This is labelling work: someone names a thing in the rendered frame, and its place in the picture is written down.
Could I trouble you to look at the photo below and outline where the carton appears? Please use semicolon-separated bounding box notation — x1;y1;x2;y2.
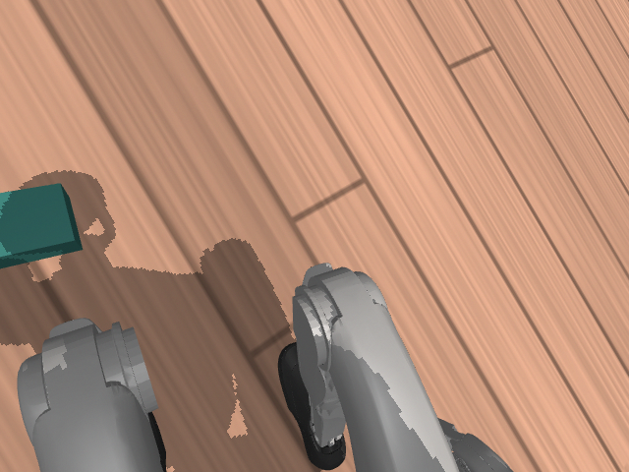
0;183;83;268

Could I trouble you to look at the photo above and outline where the right robot hand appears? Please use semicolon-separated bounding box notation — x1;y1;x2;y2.
438;418;513;472

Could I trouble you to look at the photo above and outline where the right robot foot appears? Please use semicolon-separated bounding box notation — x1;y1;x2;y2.
278;342;346;470

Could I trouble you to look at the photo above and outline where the left robot foot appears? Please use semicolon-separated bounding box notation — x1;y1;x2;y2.
147;412;166;472

